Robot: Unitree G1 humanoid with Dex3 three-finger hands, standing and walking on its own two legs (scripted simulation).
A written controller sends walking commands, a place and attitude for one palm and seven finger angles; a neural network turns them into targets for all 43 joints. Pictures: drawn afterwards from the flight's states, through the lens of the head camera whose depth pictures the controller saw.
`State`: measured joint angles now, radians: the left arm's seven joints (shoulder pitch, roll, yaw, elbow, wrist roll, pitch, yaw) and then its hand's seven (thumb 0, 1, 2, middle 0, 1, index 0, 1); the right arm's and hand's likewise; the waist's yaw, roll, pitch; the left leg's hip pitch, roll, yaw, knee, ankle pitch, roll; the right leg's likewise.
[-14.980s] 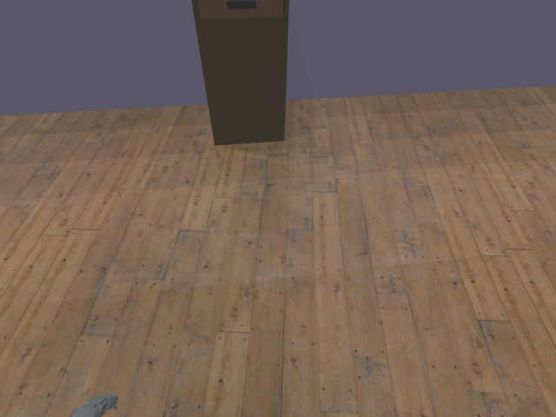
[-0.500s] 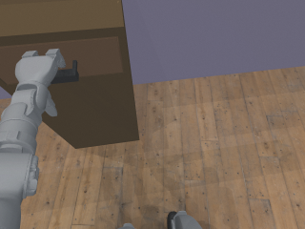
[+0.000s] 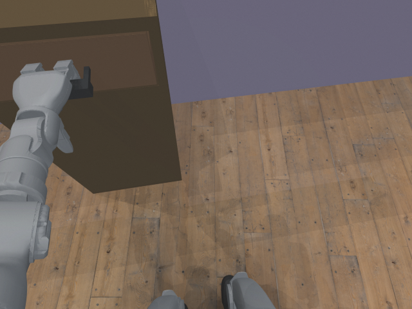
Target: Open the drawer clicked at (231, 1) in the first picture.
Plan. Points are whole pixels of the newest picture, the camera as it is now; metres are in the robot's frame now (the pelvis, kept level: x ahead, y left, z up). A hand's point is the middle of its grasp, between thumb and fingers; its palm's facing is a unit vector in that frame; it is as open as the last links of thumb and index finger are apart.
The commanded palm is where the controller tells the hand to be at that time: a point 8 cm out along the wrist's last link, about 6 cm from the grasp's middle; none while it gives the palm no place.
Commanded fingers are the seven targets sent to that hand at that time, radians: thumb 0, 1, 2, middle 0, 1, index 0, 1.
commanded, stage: lower the fingers behind the handle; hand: left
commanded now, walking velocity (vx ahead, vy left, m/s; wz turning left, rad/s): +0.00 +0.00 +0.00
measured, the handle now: (59, 82) +0.56 +0.26 +0.04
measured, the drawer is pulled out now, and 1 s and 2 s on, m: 0.00 0.00 0.03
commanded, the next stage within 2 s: close the thumb around the handle in 0.32 s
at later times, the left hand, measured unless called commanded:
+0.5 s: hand (58, 107) +0.51 +0.27 +0.02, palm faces -0.08 -0.03 -1.00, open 13.7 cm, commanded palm +0.50 +0.27 +0.08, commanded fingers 0.00 -0.22 0.42 -0.32 -1.23 -0.32 -1.23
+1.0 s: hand (58, 106) +0.51 +0.27 +0.02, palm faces -0.07 -0.03 -1.00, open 6.3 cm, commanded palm +0.50 +0.27 +0.08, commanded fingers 0.00 0.90 0.90 -0.40 -1.35 -0.40 -1.35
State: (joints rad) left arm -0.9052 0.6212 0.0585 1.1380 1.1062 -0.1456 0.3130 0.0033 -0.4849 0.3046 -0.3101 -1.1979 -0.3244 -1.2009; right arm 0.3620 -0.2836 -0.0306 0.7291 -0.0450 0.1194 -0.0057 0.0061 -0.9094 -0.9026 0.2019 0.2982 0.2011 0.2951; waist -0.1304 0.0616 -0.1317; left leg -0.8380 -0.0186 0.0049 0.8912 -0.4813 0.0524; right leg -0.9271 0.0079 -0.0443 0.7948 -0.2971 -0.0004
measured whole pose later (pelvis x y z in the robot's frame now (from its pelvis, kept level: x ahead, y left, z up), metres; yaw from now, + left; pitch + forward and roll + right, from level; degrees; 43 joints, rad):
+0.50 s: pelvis +0.00 +0.00 +0.00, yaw +0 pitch +25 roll -2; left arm -0.90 0.64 0.07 1.13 1.10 -0.16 0.29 0.00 -0.47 0.31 -0.32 -1.20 -0.33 -1.20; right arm 0.35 -0.29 -0.02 0.72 -0.04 0.12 -0.01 0.01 -0.91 -0.90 0.20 0.30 0.20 0.30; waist -0.13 0.06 -0.13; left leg -0.84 -0.01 0.01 0.89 -0.49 0.05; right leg -0.93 0.01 -0.04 0.80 -0.30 0.00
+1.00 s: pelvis +0.00 +0.01 +0.00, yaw +0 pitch +25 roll -3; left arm -0.95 0.64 0.04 1.17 1.10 -0.14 0.30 0.00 0.61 0.78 -0.37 -1.28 -0.38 -1.31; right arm 0.35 -0.29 -0.01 0.71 -0.03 0.13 -0.02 0.01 -0.91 -0.90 0.20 0.30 0.20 0.30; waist -0.14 0.06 -0.12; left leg -0.85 -0.02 0.01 0.91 -0.49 0.06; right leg -0.94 0.01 -0.04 0.80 -0.29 0.01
